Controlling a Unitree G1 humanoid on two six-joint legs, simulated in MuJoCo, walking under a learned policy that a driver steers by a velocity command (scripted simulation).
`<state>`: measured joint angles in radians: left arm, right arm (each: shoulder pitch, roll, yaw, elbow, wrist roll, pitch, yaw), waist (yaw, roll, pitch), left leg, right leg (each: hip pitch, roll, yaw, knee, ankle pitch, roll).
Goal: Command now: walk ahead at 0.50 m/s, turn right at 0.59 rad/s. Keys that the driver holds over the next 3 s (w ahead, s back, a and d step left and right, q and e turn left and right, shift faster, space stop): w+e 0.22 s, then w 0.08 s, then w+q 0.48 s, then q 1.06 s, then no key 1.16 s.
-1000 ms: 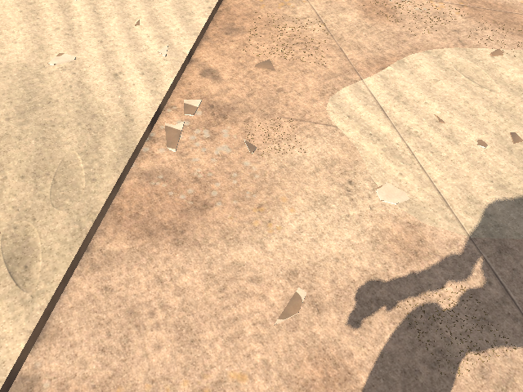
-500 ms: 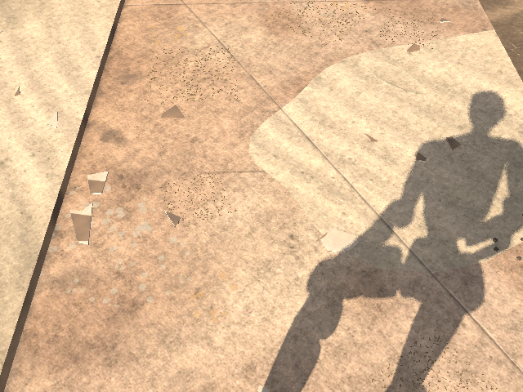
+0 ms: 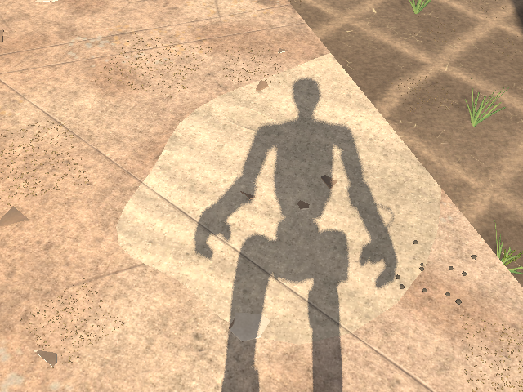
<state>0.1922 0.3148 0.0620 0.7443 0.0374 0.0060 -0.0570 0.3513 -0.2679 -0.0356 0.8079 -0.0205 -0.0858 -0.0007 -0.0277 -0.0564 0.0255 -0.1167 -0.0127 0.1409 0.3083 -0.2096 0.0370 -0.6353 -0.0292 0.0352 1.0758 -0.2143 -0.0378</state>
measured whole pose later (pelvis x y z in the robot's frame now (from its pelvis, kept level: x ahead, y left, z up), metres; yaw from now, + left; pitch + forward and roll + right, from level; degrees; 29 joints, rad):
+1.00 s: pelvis +0.52 -0.07 -0.01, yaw +6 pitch +0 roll +0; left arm 0.17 0.25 0.02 0.78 0.03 -0.04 0.02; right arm 0.25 -0.29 -0.07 0.83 0.00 -0.02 0.01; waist -0.01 -0.01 0.09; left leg -0.27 -0.14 0.01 0.42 -0.15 0.14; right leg -0.54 -0.04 0.04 1.20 -0.37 0.03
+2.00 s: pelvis +0.58 -0.09 +0.00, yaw +40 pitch -1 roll -2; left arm 0.23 0.32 0.06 0.76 0.02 0.07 0.01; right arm 0.21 -0.27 -0.04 0.72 -0.01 0.04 0.00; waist 0.01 -0.05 0.07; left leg -0.20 -0.07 -0.05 0.43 -0.21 0.08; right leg -0.48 -0.02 0.00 1.03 -0.37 0.03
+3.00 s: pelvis +0.60 -0.11 +0.00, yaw +42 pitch -2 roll +0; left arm 0.27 0.18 -0.02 1.10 0.01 0.00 0.03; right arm 0.25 -0.19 0.02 1.15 -0.01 0.01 -0.04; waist 0.00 0.00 0.03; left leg -0.15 -0.07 -0.08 0.36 -0.18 0.03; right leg -0.12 0.05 0.01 0.38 -0.23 -0.05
